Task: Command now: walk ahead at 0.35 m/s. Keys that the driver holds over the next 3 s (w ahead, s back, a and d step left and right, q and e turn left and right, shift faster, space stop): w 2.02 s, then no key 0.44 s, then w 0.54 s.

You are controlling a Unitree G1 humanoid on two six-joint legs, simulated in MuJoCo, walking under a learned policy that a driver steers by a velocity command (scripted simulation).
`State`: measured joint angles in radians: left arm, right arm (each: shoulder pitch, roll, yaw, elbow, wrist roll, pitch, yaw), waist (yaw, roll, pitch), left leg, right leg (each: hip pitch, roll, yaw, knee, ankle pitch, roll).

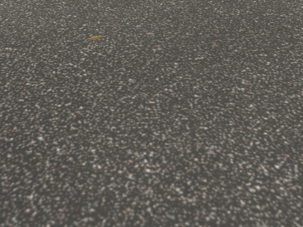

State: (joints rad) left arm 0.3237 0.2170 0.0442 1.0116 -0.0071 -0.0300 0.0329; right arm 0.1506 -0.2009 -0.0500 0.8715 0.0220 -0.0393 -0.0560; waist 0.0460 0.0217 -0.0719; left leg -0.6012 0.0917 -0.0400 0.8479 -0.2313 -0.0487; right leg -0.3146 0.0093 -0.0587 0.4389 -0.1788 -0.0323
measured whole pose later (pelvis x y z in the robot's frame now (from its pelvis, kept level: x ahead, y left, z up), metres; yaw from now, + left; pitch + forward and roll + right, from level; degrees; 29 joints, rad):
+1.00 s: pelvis +0.47 +0.00 +0.01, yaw +0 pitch +2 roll -2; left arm 0.36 0.22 0.06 1.00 -0.01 -0.08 0.00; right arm 0.06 -0.25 -0.09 0.85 0.01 -0.08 -0.01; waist 0.06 0.03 0.00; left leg -0.72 0.13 -0.04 0.73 0.04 0.02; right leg -0.05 0.08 -0.04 0.22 -0.22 -0.06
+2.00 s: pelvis +1.03 -0.02 +0.01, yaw +0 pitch +1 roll -1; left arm 0.31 0.23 0.06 0.98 0.00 -0.09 -0.02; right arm 0.14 -0.28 -0.08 0.89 0.01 -0.07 -0.01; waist 0.04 0.04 0.01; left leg -0.66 0.14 -0.03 0.97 -0.16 0.01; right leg -0.15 0.06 -0.06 0.28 -0.16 -0.07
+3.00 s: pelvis +1.36 +0.06 -0.01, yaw +0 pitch +2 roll +0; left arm 0.42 0.24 0.07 1.07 -0.02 -0.07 0.02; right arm 0.04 -0.25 -0.06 0.92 0.02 -0.08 0.01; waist 0.07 -0.02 0.00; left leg -0.37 0.00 0.06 0.53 -0.19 0.05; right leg -0.18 -0.07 0.01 0.72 -0.43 0.02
